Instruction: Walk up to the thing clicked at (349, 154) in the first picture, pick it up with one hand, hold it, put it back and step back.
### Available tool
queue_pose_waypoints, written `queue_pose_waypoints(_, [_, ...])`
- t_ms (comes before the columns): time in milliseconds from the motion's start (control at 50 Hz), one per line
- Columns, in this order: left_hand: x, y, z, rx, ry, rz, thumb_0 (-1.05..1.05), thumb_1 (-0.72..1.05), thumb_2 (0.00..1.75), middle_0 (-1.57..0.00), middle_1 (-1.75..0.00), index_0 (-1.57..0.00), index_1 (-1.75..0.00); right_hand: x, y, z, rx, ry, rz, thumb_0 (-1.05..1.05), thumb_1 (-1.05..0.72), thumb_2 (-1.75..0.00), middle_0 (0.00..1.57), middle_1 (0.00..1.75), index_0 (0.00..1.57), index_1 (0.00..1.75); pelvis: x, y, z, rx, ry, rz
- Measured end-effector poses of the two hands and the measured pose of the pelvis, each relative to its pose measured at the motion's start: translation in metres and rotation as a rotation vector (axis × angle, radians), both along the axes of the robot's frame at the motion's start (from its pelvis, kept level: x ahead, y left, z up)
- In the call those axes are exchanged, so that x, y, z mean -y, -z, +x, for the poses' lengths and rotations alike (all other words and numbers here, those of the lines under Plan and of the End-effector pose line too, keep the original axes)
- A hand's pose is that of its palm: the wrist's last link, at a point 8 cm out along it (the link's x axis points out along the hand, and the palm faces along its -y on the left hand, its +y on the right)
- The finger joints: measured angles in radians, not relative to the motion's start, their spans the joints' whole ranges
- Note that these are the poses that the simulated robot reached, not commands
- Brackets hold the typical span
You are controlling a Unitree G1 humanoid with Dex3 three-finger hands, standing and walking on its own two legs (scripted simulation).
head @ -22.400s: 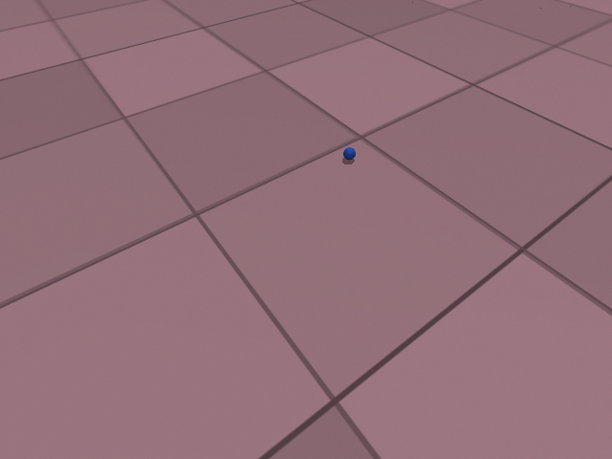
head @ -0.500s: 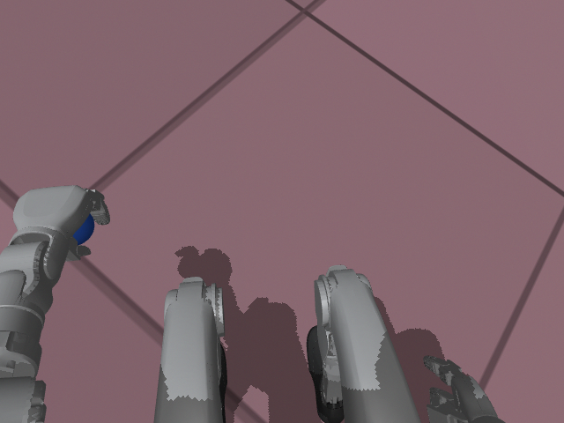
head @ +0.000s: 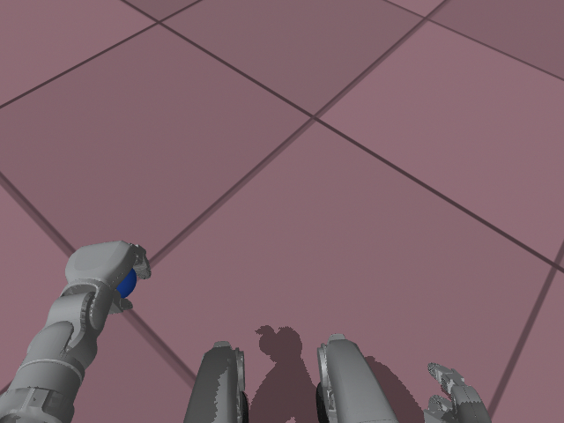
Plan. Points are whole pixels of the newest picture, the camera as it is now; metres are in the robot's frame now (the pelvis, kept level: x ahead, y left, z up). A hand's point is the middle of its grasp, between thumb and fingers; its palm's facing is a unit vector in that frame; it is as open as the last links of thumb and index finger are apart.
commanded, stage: lift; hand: left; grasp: from above
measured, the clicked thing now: (114, 280) +0.36 +0.27 -0.09
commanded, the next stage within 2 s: hold in 0.56 s
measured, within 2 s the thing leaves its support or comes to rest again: neither
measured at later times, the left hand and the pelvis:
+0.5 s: hand (110, 248) +0.36 +0.23 +0.03, palm faces -0.45 -0.10 -0.89, open 7.0 cm; pelvis +0.04 +0.00 +0.11, yaw +0 degrees
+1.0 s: hand (100, 220) +0.37 +0.22 +0.08, palm faces -0.46 -0.08 -0.89, open 7.0 cm; pelvis +0.07 +0.00 +0.14, yaw +0 degrees
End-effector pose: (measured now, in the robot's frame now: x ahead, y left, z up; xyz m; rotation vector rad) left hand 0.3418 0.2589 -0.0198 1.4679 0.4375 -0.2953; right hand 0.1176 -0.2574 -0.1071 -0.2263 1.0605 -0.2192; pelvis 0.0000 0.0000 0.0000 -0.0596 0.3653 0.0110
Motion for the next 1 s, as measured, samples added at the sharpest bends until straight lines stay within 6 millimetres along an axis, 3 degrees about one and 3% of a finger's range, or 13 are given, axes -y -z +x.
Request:
queue_pose_waypoints(220, [0.016, -0.056, 0.004, 0.003, -0.006, 0.002, -0.05, 0.27, 0.4, -0.64, -0.59, -0.95, -0.58, 0.009, -0.056, 0.002, 0.01, 0.029, -0.009, 0.01, -0.91, -0.9, 0.2, 0.3, 0.2, 0.3, 0.004, -0.058, 0.021, 0.083, 0.0, 0.016])
queue_pose_waypoints(460, [0.027, -0.098, 0.02, -0.003, -0.028, 0.007, -0.05, 0.25, 0.43, -0.65, -0.58, -0.95, -0.59, 0.01, -0.097, 0.003, -0.007, 0.048, 0.008, 0.01, -0.91, -0.9, 0.2, 0.3, 0.2, 0.3, 0.005, -0.101, 0.039, 0.156, 0.006, 0.032])
queue_pose_waypoints(700, [0.03, -0.125, 0.027, -0.007, -0.021, 0.004, -0.03, 0.23, 0.49, -0.65, -0.58, -0.95, -0.62, 0.007, -0.119, 0.023, 0.008, 0.047, 0.026, 0.01, -0.9, -0.9, 0.2, 0.3, 0.2, 0.3, 0.003, -0.125, 0.056, 0.205, 0.008, 0.041])
queue_pose_waypoints(1000, [0.032, -0.153, 0.038, -0.01, 0.005, 0.011, -0.03, 0.23, 0.49, -0.65, -0.59, -0.94, -0.63, 0.008, -0.136, 0.051, 0.051, 0.043, 0.037, 0.01, -0.9, -0.89, 0.2, 0.3, 0.2, 0.3, 0.003, -0.139, 0.07, 0.247, 0.012, 0.048])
